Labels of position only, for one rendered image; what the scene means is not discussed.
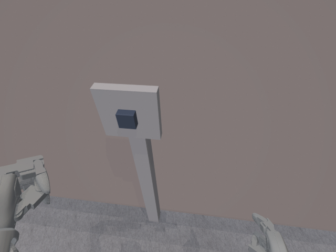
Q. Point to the robot right hand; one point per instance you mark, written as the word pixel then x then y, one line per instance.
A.
pixel 272 242

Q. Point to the robot left hand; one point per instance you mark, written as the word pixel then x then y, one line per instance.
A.
pixel 34 181

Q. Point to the robot left forearm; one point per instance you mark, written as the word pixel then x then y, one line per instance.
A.
pixel 8 239

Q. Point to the panel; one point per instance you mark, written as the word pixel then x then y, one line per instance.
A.
pixel 145 100

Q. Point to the button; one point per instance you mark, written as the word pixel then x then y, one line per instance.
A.
pixel 127 119

